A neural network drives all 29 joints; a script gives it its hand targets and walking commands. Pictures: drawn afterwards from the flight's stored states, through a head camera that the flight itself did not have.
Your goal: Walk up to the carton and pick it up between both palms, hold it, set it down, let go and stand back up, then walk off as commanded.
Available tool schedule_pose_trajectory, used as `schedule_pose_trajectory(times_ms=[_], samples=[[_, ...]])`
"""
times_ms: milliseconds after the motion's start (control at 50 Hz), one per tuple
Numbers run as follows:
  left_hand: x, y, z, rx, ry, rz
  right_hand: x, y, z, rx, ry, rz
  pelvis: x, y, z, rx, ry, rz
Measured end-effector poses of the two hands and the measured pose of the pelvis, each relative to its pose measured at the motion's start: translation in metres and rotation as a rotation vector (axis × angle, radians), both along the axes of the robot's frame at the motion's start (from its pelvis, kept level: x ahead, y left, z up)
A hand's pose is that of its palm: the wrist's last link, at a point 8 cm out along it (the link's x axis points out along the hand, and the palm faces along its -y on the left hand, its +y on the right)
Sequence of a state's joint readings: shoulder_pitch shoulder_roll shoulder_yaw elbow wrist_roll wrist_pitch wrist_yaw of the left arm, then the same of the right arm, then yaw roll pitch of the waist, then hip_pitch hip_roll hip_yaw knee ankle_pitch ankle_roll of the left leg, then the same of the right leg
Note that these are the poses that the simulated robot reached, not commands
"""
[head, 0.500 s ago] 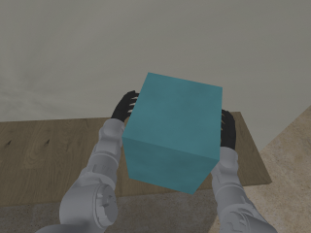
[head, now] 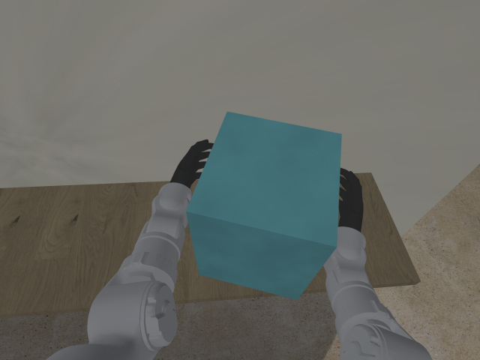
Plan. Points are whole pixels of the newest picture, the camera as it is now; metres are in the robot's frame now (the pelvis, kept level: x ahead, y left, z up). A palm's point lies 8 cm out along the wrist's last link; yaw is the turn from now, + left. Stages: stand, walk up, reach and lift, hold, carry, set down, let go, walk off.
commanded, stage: reach and lift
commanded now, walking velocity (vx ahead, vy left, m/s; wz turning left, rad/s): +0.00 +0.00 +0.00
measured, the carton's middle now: (263, 210) +0.38 -0.06 +0.01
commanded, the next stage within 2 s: none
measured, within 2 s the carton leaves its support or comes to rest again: leaves its support in 0.14 s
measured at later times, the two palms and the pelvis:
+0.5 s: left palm (184, 176) +0.41 +0.08 +0.08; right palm (354, 216) +0.33 -0.20 +0.05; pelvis -0.03 -0.01 +0.00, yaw -1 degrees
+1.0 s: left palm (158, 154) +0.40 +0.11 +0.14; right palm (354, 170) +0.36 -0.18 +0.14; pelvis +0.00 +0.00 +0.00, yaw +0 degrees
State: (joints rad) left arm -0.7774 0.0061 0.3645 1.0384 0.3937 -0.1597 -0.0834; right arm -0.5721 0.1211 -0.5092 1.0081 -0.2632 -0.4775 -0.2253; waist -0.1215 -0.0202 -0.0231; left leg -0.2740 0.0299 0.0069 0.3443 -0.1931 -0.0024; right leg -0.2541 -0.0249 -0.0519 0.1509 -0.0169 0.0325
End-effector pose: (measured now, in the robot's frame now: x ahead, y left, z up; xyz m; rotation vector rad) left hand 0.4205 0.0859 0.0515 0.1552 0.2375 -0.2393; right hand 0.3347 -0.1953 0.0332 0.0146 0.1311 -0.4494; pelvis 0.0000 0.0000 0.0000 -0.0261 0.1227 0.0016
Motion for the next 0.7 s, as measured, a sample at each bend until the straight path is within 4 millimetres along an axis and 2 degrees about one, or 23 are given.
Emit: schedule_pose_trajectory(times_ms=[240,420,580,700], samples=[[-0.011,-0.001,0.017,0.009,-0.088,0.028,-0.006,-0.001,0.006,-0.006,-0.061,0.028,-0.016,-0.002,-0.001,0.009,0.014,-0.010],[-0.014,-0.002,0.028,0.012,-0.079,0.048,-0.005,-0.003,0.013,0.010,-0.053,0.042,-0.027,-0.005,-0.001,0.021,0.013,-0.019],[-0.013,-0.003,0.034,0.005,-0.058,0.069,0.000,-0.004,0.019,0.026,-0.035,0.054,-0.024,-0.006,-0.001,0.022,0.014,-0.023],[-0.011,0.002,0.045,-0.002,-0.075,0.096,0.010,-0.001,0.035,0.043,-0.052,0.082,-0.016,-0.004,0.000,0.017,-0.008,-0.019]])
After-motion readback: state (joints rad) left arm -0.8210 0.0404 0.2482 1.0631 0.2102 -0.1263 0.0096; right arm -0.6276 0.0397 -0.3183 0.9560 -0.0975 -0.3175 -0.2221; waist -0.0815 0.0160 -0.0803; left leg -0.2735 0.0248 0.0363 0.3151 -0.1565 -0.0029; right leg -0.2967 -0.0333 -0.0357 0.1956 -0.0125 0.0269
